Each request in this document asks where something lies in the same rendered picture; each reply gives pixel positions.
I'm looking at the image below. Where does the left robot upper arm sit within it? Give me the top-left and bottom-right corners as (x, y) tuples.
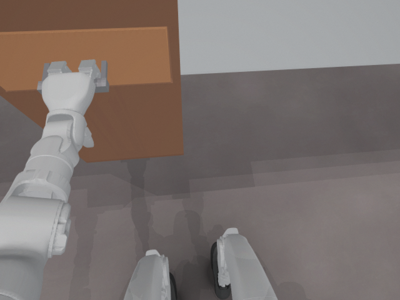
(0, 195), (71, 300)

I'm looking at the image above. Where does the robot left thigh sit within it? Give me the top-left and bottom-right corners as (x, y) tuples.
(124, 254), (170, 300)

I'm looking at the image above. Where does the drawer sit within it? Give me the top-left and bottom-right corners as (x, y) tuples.
(0, 26), (171, 91)

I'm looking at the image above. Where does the cabinet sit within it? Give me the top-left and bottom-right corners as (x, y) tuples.
(0, 0), (184, 163)

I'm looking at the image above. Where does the handle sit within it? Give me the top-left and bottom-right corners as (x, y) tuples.
(37, 61), (109, 94)

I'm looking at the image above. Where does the robot left forearm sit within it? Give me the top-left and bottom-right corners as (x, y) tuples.
(0, 109), (86, 211)

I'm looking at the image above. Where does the robot left hand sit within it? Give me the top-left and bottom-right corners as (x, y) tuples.
(42, 59), (101, 148)

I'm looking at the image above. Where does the robot left shin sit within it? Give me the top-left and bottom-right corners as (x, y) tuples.
(146, 249), (171, 300)

